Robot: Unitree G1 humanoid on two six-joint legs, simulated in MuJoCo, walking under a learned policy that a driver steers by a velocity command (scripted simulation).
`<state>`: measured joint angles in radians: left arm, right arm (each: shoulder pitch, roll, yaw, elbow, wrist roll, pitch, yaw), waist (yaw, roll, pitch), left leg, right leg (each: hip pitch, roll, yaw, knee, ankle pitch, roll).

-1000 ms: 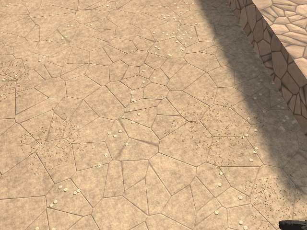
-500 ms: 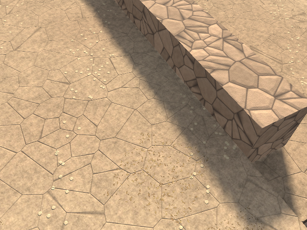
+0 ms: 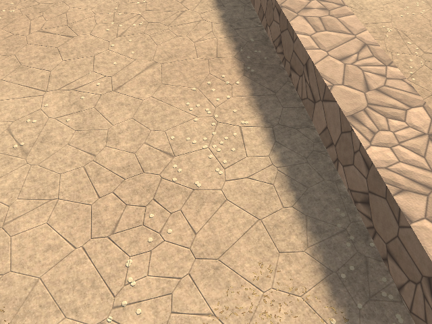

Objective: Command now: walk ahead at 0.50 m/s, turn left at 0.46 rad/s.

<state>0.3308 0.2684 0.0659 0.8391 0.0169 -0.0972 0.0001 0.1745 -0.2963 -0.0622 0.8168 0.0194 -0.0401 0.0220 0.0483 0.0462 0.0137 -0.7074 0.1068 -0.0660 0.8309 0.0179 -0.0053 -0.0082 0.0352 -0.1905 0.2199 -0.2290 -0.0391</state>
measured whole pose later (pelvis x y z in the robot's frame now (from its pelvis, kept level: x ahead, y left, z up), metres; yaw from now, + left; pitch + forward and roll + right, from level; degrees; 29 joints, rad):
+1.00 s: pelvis +0.31 +0.05 -0.01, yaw +34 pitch +2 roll +0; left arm 0.15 0.28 0.07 0.71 0.00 0.01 0.02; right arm 0.16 -0.30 -0.07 0.63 0.01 0.07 0.00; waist 0.03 0.01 0.06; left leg -0.41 0.02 -0.02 0.79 -0.40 -0.06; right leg -0.30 -0.07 -0.07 0.46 -0.19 0.01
